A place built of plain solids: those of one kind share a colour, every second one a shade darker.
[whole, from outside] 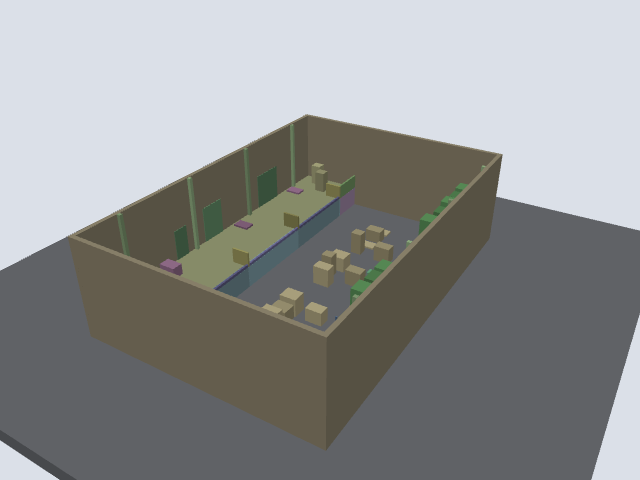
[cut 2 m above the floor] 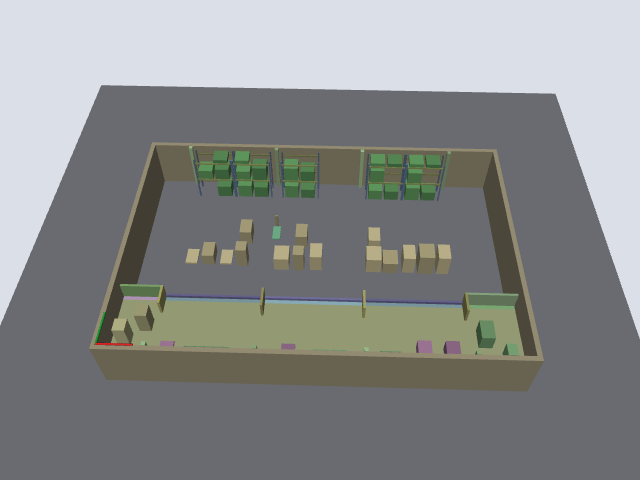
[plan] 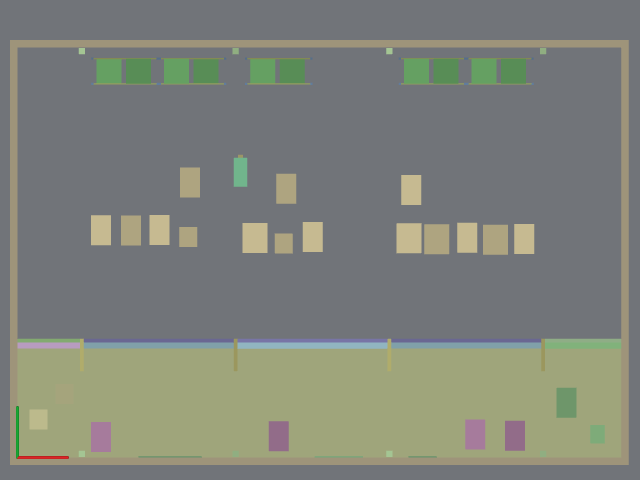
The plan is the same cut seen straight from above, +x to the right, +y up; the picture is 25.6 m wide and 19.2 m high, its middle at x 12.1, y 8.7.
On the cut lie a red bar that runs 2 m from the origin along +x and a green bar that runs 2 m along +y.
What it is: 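A goods hall 24.1 x 16.4 m, 7.1 m high, with one raised deck 1.60 m over the floor along its south wall; three loading bays of 6 m between partitions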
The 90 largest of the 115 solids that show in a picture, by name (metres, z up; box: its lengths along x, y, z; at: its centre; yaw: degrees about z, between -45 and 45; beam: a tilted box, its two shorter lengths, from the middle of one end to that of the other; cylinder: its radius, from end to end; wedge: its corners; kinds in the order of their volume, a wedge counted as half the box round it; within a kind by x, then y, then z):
{
 "wall_1": {"box": [0.3, 17.0, 7.15], "at": [-0.15, 8.2, 3.52]},
 "wall_2": {"box": [24.75, 0.3, 7.15], "at": [12.07, -0.15, 3.52]},
 "wall_3": {"box": [24.75, 0.3, 7.15], "at": [12.07, 16.55, 3.52]},
 "wall_4": {"box": [0.3, 17.0, 7.15], "at": [24.3, 8.2, 3.52]},
 "deck_inner_1": {"box": [24.15, 4.36, 1.65], "at": [12.07, 2.18, 0.78]},
 "rack_load_1": {"box": [1.0, 1.0, 0.78], "at": [3.66, 15.45, 2.14]},
 "rack_load_2": {"box": [1.0, 1.0, 0.89], "at": [3.66, 15.45, 5.3]},
 "rack_load_3": {"box": [1.0, 1.0, 0.98], "at": [4.84, 15.45, 0.49]},
 "rack_load_4": {"box": [1.0, 1.0, 0.94], "at": [4.84, 15.45, 2.22]},
 "rack_load_5": {"box": [1.0, 1.0, 1.19], "at": [4.84, 15.45, 3.9]},
 "rack_load_6": {"box": [1.0, 1.0, 0.74], "at": [4.84, 15.45, 5.22]},
 "rack_load_7": {"box": [1.0, 1.0, 1.12], "at": [6.36, 15.45, 0.56]},
 "rack_load_8": {"box": [1.0, 1.0, 0.79], "at": [6.36, 15.45, 2.15]},
 "rack_load_9": {"box": [1.0, 1.0, 1.04], "at": [6.36, 15.45, 3.82]},
 "rack_load_10": {"box": [1.0, 1.0, 0.99], "at": [6.36, 15.45, 5.35]},
 "rack_load_11": {"box": [1.0, 1.0, 0.99], "at": [7.54, 15.45, 0.5]},
 "rack_load_12": {"box": [1.0, 1.0, 1.14], "at": [7.54, 15.45, 2.32]},
 "rack_load_13": {"box": [1.0, 1.0, 0.74], "at": [7.54, 15.45, 5.22]},
 "rack_load_14": {"box": [1.0, 1.0, 1.19], "at": [9.81, 15.45, 0.6]},
 "rack_load_15": {"box": [1.0, 1.0, 1.19], "at": [9.81, 15.45, 2.35]},
 "rack_load_16": {"box": [1.0, 1.0, 1.19], "at": [9.81, 15.45, 5.45]},
 "rack_load_17": {"box": [1.0, 1.0, 0.84], "at": [10.99, 15.45, 0.42]},
 "rack_load_18": {"box": [1.0, 1.0, 0.92], "at": [10.99, 15.45, 2.21]},
 "rack_load_19": {"box": [1.0, 1.0, 0.89], "at": [15.96, 15.45, 0.45]},
 "rack_load_20": {"box": [1.0, 1.0, 1.14], "at": [15.96, 15.45, 2.32]},
 "rack_load_21": {"box": [1.0, 1.0, 0.99], "at": [15.96, 15.45, 3.8]},
 "rack_load_22": {"box": [1.0, 1.0, 0.99], "at": [15.96, 15.45, 5.35]},
 "rack_load_23": {"box": [1.0, 1.0, 0.84], "at": [17.14, 15.45, 0.42]},
 "rack_load_24": {"box": [1.0, 1.0, 1.14], "at": [17.14, 15.45, 3.87]},
 "rack_load_25": {"box": [1.0, 1.0, 0.94], "at": [17.14, 15.45, 5.32]},
 "rack_load_26": {"box": [1.0, 1.0, 1.24], "at": [18.66, 15.45, 0.62]},
 "rack_load_27": {"box": [1.0, 1.0, 0.99], "at": [18.66, 15.45, 2.25]},
 "rack_load_28": {"box": [1.0, 1.0, 0.84], "at": [18.66, 15.45, 3.72]},
 "rack_load_29": {"box": [1.0, 1.0, 1.14], "at": [18.66, 15.45, 5.42]},
 "rack_load_30": {"box": [1.0, 1.0, 0.82], "at": [19.84, 15.45, 0.41]},
 "rack_load_31": {"box": [1.0, 1.0, 1.04], "at": [19.84, 15.45, 3.82]},
 "below_1": {"box": [0.8, 1.2, 0.14], "at": [3.34, 9.09, 0.07]},
 "below_2": {"box": [0.8, 1.2, 0.95], "at": [4.54, 9.08, 0.47]},
 "below_3": {"box": [0.8, 1.2, 0.14], "at": [5.68, 9.1, 0.07]},
 "below_4": {"box": [0.72, 0.8, 1.67], "at": [6.83, 8.82, 0.83]},
 "below_5": {"box": [0.8, 1.2, 1.19], "at": [6.9, 11.0, 0.6]},
 "below_6": {"box": [1.0, 1.2, 1.12], "at": [9.5, 8.78, 0.56]},
 "below_7": {"box": [0.72, 0.8, 1.67], "at": [10.65, 8.56, 0.83]},
 "below_8": {"box": [0.8, 1.2, 1.14], "at": [10.75, 10.75, 0.57]},
 "below_9": {"box": [0.8, 1.2, 1.4], "at": [11.81, 8.82, 0.7]},
 "below_10": {"box": [1.0, 1.2, 1.3], "at": [15.66, 8.77, 0.65]},
 "below_11": {"box": [0.8, 1.2, 0.99], "at": [15.75, 10.7, 0.5]},
 "below_12": {"box": [1.0, 1.2, 0.98], "at": [16.77, 8.73, 0.49]},
 "below_13": {"box": [0.8, 1.2, 1.5], "at": [17.99, 8.79, 0.75]},
 "below_14": {"box": [1.0, 1.2, 1.75], "at": [19.12, 8.71, 0.88]},
 "below_15": {"box": [0.8, 1.2, 1.67], "at": [20.27, 8.74, 0.83]},
 "strip_1": {"box": [6.0, 0.4, 1.65], "at": [5.65, 4.55, 0.78]},
 "strip_2": {"box": [6.0, 0.4, 1.65], "at": [11.8, 4.55, 0.78]},
 "strip_3": {"box": [6.0, 0.4, 1.65], "at": [17.95, 4.55, 0.78]},
 "column_1": {"box": [0.25, 0.25, 7.1], "at": [2.58, 0.14, 3.55]},
 "column_2": {"box": [0.25, 0.25, 7.1], "at": [2.58, 16.25, 3.55]},
 "column_3": {"box": [0.25, 0.25, 7.1], "at": [8.72, 0.14, 3.55]},
 "column_4": {"box": [0.25, 0.25, 7.1], "at": [8.72, 16.25, 3.55]},
 "column_5": {"box": [0.25, 0.25, 7.1], "at": [14.88, 0.14, 3.55]},
 "column_6": {"box": [0.25, 0.25, 7.1], "at": [14.88, 16.25, 3.55]},
 "column_7": {"box": [0.25, 0.25, 7.1], "at": [21.02, 0.14, 3.55]},
 "column_8": {"box": [0.25, 0.25, 7.1], "at": [21.02, 16.25, 3.55]},
 "strip_ende_1": {"box": [3.05, 0.4, 1.65], "at": [22.62, 4.55, 0.78]},
 "back_1": {"box": [0.8, 1.2, 0.14], "at": [3.34, 0.82, 1.67]},
 "back_2": {"box": [0.8, 1.2, 0.14], "at": [10.45, 0.85, 1.67]},
 "back_3": {"box": [0.8, 1.2, 0.8], "at": [18.31, 0.92, 2.0]},
 "back_4": {"box": [0.8, 1.2, 0.9], "at": [19.9, 0.87, 2.05]},
 "endw_1": {"box": [0.72, 0.8, 1.65], "at": [0.84, 1.52, 2.42]},
 "endw_2": {"box": [0.72, 0.8, 1.65], "at": [1.88, 2.54, 2.42]},
 "strip_endw_1": {"box": [2.5, 0.4, 1.65], "at": [1.25, 4.55, 0.78]},
 "ende_1": {"box": [0.8, 1.2, 1.1], "at": [21.96, 2.19, 2.15]},
 "ende_2": {"box": [0.58, 0.74, 1.07], "at": [23.2, 0.93, 2.13]},
 "screen_1": {"box": [0.15, 1.3, 1.1], "at": [2.58, 4.1, 2.15]},
 "screen_2": {"box": [0.15, 1.3, 1.1], "at": [8.72, 4.1, 2.15]},
 "screen_3": {"box": [0.15, 1.3, 1.1], "at": [14.88, 4.1, 2.15]},
 "screen_4": {"box": [0.15, 1.3, 1.1], "at": [21.02, 4.1, 2.15]},
 "door_back_1": {"box": [2.54, 0.05, 2.67], "at": [6.1, 0.03, 2.94]},
 "door_back_2": {"box": [1.94, 0.05, 2.67], "at": [12.85, 0.03, 2.94]},
 "door_back_3": {"box": [1.14, 0.05, 2.22], "at": [16.2, 0.03, 2.71]},
 "guard_kerb_1": {"box": [6.0, 0.15, 0.2], "at": [5.65, 4.67, 1.7]},
 "guard_kerb_2": {"box": [6.0, 0.15, 0.2], "at": [11.8, 4.67, 1.7]},
 "guard_kerb_3": {"box": [6.0, 0.15, 0.2], "at": [17.95, 4.67, 1.7]},
 "end_face_ende_1": {"box": [3.05, 0.15, 1.1], "at": [22.62, 4.67, 2.15]},
 "end_face_endw_1": {"box": [2.5, 0.15, 1.1], "at": [1.25, 4.67, 2.15]},
 "rack_1": {"box": [0.09, 0.09, 5.1], "at": [3.0, 14.95, 2.55]},
 "rack_2": {"box": [0.09, 0.09, 5.1], "at": [5.61, 14.95, 2.55]},
 "rack_3": {"box": [0.09, 0.09, 5.1], "at": [5.61, 15.96, 2.55]},
 "rack_4": {"box": [0.09, 0.09, 5.1], "at": [5.7, 14.95, 2.55]},
 "rack_5": {"box": [0.09, 0.09, 5.1], "at": [8.3, 14.95, 2.55]},
 "truck_forks_1": {"box": [0.54, 1.16, 0.09], "at": [8.92, 11.41, 0.04]}
}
